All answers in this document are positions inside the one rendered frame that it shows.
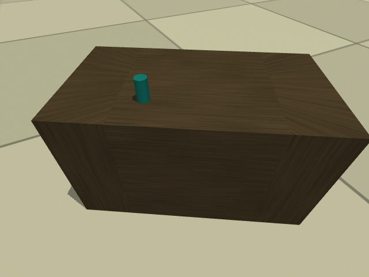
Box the can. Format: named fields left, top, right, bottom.
left=133, top=74, right=150, bottom=103

